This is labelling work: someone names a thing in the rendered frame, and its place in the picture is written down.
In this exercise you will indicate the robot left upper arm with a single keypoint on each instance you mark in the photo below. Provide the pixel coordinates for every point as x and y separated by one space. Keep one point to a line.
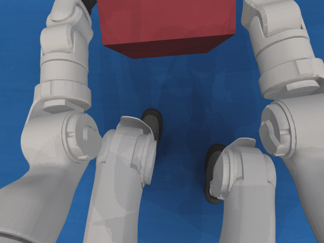
58 148

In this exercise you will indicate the robot right upper arm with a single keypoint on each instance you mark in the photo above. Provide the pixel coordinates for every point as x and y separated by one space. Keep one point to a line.
293 129

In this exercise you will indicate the right robot thigh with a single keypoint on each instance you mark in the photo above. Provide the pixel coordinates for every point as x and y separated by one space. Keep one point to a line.
249 204

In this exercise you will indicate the left robot forearm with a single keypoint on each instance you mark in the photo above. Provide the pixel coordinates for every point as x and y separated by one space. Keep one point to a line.
64 63

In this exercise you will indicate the left robot shin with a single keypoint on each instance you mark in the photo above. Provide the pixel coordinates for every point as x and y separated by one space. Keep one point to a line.
127 121

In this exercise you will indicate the right robot forearm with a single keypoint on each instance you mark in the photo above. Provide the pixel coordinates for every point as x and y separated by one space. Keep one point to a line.
282 49

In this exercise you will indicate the carton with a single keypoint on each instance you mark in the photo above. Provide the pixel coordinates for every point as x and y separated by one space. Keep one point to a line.
158 28

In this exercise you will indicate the left robot hand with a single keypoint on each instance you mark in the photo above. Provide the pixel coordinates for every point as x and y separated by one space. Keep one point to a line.
89 4

